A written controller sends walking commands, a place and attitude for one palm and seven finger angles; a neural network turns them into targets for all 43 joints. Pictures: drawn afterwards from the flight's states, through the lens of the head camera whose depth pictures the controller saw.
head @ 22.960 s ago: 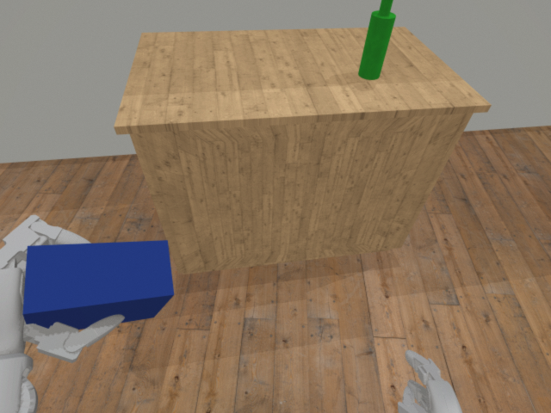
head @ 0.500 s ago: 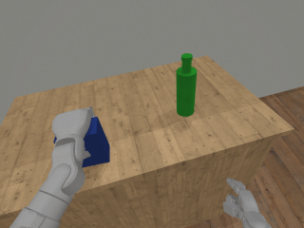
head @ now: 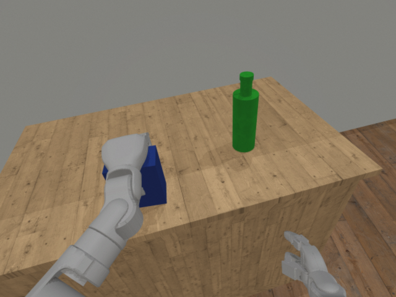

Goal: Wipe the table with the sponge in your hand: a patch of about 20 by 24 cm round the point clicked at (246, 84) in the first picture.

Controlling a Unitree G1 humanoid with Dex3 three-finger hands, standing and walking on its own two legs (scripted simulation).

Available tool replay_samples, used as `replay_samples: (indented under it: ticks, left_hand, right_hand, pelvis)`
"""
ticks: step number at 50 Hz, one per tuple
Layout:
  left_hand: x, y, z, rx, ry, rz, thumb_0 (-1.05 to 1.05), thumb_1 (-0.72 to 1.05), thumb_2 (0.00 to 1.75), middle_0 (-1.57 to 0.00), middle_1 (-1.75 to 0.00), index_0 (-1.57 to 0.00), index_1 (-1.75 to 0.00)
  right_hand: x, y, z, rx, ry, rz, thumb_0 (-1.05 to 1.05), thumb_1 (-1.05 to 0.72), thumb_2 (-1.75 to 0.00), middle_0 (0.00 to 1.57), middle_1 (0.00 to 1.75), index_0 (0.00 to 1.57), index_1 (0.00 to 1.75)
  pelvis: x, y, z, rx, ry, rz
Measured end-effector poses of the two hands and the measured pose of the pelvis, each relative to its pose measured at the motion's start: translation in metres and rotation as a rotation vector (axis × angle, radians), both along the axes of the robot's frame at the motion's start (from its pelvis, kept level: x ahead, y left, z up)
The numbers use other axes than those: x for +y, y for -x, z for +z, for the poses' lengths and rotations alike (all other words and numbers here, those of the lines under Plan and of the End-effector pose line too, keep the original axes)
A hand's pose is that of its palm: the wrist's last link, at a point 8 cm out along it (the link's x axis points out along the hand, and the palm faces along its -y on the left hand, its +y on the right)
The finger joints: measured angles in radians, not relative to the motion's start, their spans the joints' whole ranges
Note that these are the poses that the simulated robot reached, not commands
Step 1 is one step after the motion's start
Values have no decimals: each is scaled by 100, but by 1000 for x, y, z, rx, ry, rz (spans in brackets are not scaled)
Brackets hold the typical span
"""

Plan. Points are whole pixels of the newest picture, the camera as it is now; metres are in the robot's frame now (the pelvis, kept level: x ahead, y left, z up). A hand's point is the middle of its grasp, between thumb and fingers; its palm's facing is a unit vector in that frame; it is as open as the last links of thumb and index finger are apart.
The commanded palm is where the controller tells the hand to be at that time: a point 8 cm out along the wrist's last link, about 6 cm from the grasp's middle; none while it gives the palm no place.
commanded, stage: wipe forward along the third lane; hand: left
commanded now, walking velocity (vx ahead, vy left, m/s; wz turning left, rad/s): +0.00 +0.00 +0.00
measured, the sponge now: (140, 185) +0.33 +0.20 +0.06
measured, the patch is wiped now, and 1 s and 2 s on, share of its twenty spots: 0.90 0.90 0.95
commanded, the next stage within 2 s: wipe back along the third lane in 1.74 s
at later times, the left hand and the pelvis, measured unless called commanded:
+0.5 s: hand (140, 158) +0.36 +0.19 +0.12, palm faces -0.01 -0.01 -1.00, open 10.5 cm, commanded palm +0.35 +0.18 +0.15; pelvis -0.01 -0.02 +0.00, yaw +0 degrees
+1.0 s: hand (142, 148) +0.39 +0.20 +0.13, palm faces -0.07 +0.02 -1.00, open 10.5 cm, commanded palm +0.39 +0.21 +0.15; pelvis -0.03 -0.04 -0.01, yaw -2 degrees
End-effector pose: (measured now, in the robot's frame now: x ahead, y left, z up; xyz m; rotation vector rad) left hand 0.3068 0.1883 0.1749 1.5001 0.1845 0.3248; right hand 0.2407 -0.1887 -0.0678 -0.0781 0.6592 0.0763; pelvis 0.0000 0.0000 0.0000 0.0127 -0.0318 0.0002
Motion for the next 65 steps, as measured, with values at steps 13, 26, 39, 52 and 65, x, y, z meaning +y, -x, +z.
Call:
replay_samples:
  ticks: [13, 26, 39, 52, 65]
  left_hand:
    - [-1, -9, 0, 41, 8, 27, -2, -55, 107, -66, -132, -72, -128]
    - [-5, -36, 2, 113, -29, 29, -1, -57, 107, -69, -129, -75, -126]
    - [-3, -53, 2, 146, -44, 6, 0, -59, 108, -71, -128, -76, -125]
    - [1, -76, 8, 171, -64, 27, 1, -59, 108, -71, -128, -76, -125]
    - [14, -114, 9, 216, -65, 44, 2, -59, 108, -71, -129, -76, -126]
  right_hand:
    - [-26, 22, -8, 46, 42, -59, 1, -90, -90, 20, 30, 20, 30]
    - [-61, 65, -31, 136, 86, -150, 1, -90, -90, 20, 30, 20, 30]
    - [-98, 118, -49, 246, 126, -245, 1, -90, -90, 20, 30, 20, 30]
    - [-116, 152, -58, 297, 141, -296, 1, -90, -90, 20, 30, 20, 30]
    - [-130, 200, -67, 421, 166, -377, 1, -90, -90, 20, 30, 20, 30]
  pelvis:
    - [-10, 6, -1, 2, -3, -4]
    - [-23, 12, -2, 32, -5, -6]
    - [-36, 18, -4, 64, -6, -22]
    - [-45, 29, -7, 107, -9, -29]
    - [-43, 20, -10, 165, 0, -65]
